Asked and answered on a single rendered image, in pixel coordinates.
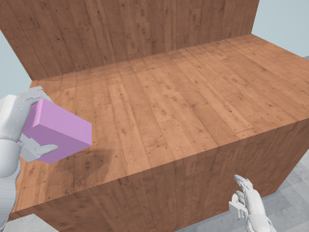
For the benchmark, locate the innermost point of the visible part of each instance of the robot left hand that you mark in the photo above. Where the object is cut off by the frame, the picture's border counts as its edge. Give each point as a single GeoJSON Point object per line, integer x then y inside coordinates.
{"type": "Point", "coordinates": [14, 112]}

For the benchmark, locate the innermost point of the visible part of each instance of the table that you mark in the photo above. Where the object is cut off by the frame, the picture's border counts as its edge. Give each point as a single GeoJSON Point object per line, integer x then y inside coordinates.
{"type": "Point", "coordinates": [181, 98]}

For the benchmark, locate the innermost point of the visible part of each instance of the sponge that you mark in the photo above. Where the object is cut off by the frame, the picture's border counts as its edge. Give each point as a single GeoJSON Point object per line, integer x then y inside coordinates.
{"type": "Point", "coordinates": [50, 124]}

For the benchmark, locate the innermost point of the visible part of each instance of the robot right hand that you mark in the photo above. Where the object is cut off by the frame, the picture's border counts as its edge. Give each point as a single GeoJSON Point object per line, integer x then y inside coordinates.
{"type": "Point", "coordinates": [251, 200]}

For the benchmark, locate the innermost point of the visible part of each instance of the robot left forearm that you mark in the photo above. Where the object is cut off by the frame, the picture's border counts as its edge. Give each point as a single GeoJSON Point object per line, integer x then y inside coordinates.
{"type": "Point", "coordinates": [10, 168]}

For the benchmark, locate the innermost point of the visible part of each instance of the robot right forearm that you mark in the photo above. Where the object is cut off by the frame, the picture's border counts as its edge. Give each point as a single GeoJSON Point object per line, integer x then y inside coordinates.
{"type": "Point", "coordinates": [259, 223]}

